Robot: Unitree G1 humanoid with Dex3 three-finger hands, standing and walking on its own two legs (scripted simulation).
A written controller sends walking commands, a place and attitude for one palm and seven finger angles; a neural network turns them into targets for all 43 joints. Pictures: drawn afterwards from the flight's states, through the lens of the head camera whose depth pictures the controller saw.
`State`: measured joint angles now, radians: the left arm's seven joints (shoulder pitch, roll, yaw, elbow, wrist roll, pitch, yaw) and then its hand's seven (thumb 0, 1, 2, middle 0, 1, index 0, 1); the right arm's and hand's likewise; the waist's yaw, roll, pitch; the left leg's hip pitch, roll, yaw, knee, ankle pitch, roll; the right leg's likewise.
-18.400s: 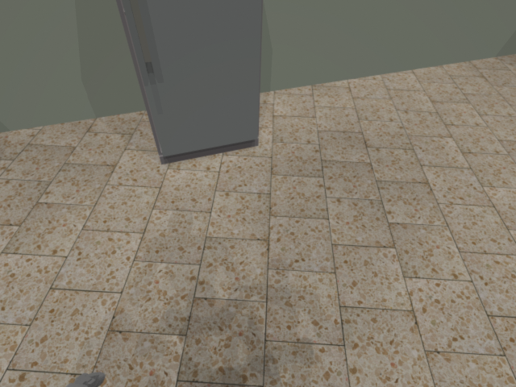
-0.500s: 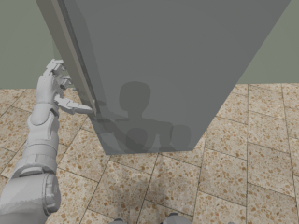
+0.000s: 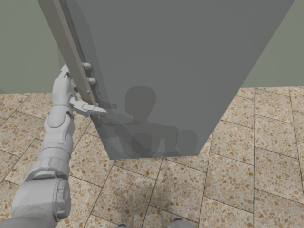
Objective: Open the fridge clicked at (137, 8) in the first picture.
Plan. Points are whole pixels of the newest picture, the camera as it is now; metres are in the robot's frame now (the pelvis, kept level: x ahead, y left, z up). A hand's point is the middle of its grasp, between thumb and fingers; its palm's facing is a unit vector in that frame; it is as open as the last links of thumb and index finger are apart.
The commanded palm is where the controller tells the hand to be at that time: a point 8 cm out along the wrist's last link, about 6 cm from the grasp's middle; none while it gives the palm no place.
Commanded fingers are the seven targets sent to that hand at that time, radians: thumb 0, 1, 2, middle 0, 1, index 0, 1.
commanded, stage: slide the fingers in behind the handle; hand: left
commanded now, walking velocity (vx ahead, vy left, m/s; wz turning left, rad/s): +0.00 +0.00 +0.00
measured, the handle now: (78, 63) +0.50 +0.19 +0.14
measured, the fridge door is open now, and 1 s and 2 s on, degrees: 0 0 0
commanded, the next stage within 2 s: grip the handle and tug to test in 0.72 s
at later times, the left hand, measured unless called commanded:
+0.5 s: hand (89, 91) +0.45 +0.16 +0.09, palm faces +0.06 -1.00 -0.01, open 14.0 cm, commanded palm +0.42 +0.21 +0.09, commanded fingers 0.00 -0.50 0.30 -0.30 -1.20 -0.30 -1.20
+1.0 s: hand (90, 90) +0.46 +0.16 +0.08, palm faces +0.05 -1.00 -0.01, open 13.2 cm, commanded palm +0.43 +0.21 +0.09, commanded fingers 0.00 -0.03 0.50 -0.35 -1.27 -0.35 -1.27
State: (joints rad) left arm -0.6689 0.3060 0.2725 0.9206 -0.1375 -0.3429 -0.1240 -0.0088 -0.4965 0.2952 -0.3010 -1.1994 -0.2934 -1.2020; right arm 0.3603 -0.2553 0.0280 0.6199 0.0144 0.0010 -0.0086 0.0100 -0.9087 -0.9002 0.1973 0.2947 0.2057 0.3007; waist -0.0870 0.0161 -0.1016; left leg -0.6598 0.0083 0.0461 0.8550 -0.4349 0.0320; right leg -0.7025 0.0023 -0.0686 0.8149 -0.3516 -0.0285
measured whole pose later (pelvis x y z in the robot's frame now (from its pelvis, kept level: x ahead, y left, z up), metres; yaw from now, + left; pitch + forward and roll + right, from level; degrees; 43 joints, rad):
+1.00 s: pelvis +0.00 +0.00 +0.00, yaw +0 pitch +15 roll -1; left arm -0.71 0.32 0.27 0.97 -0.13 -0.35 -0.12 -0.01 -0.38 0.34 -0.32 -1.22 -0.32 -1.23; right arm 0.36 -0.26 0.03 0.62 0.01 0.00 -0.01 0.01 -0.91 -0.90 0.20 0.29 0.21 0.30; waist -0.09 0.01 -0.10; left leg -0.68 0.01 0.04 0.86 -0.44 0.03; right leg -0.72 0.00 -0.07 0.82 -0.35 -0.03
